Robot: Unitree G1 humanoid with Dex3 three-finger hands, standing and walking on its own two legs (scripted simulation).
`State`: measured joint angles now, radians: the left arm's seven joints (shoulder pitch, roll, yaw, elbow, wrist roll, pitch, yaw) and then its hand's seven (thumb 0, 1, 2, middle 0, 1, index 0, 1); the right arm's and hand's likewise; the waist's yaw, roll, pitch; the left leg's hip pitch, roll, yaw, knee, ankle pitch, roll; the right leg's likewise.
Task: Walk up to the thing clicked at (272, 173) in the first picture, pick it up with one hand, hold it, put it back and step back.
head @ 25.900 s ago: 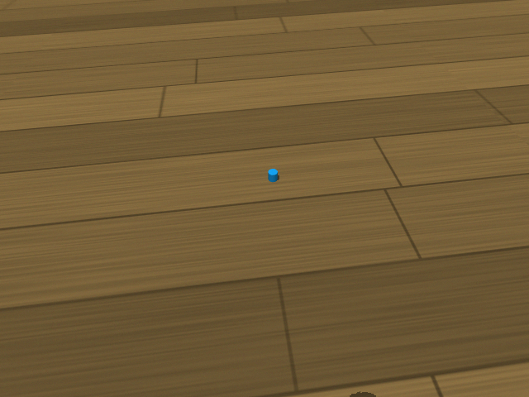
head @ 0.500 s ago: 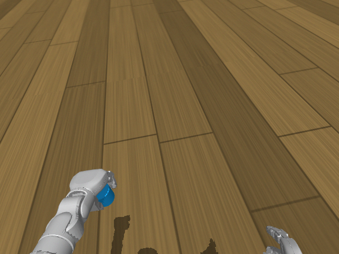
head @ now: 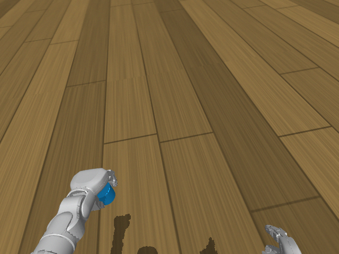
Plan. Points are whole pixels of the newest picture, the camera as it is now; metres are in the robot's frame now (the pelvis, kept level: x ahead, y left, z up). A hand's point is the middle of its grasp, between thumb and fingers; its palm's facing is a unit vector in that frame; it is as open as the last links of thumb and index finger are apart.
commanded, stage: hold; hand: left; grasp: from above
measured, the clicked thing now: (103, 192) +0.32 +0.22 -0.06
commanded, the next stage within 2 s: crouch in 0.12 s
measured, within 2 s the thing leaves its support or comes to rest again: neither
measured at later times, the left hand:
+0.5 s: hand (103, 205) +0.29 +0.22 -0.08, palm faces -0.47 -0.04 -0.88, open 7.8 cm
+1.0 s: hand (125, 210) +0.36 +0.22 -0.31, palm faces -0.42 +0.03 -0.91, open 7.7 cm
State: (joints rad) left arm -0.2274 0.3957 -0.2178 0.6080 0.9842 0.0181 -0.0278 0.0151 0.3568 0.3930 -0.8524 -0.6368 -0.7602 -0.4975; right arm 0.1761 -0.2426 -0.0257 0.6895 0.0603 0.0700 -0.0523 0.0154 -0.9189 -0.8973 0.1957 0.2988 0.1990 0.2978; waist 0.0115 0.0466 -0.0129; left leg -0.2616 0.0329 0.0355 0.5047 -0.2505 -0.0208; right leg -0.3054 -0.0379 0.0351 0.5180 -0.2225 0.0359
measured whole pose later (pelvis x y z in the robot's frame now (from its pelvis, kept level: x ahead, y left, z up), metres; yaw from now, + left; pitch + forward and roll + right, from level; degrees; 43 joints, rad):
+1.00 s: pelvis -0.05 +0.01 -0.19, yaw +1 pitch +30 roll -2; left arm -0.71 0.39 -0.11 1.23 1.15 0.01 0.38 0.02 0.37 0.30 -0.90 -0.56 -0.82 -0.44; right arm 0.24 -0.24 -0.07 0.76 -0.04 0.00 -0.01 0.01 -0.91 -0.89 0.20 0.30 0.20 0.30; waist -0.15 0.04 -0.19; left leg -1.50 0.03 -0.03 1.56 -0.59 -0.01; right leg -1.50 -0.03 0.03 1.51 -0.53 0.06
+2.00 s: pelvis -0.07 +0.01 -0.40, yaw -1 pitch +36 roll -6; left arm -1.03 0.61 0.02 1.49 1.25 -0.11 0.40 0.02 0.36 0.32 -0.94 -0.50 -0.84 -0.41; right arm 0.18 -0.25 0.02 0.75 -0.13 -0.05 0.11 0.01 -0.92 -0.90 0.20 0.30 0.20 0.30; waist -0.28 0.02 -0.09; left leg -2.23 -0.01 -0.12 2.28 -0.69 -0.03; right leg -2.21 -0.02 0.01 2.20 -0.63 0.06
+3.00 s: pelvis -0.07 +0.01 -0.46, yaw -5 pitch +35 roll -10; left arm -1.11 0.76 0.09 1.66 1.31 -0.14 0.53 0.03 0.38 0.24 -0.99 -0.41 -0.89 -0.32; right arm 0.18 -0.29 0.13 0.72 -0.22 -0.13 0.21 0.00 -0.91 -0.89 0.20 0.30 0.20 0.30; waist -0.36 -0.02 0.04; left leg -2.37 -0.02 -0.18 2.48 -0.72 -0.02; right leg -2.31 0.00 -0.02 2.34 -0.65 0.07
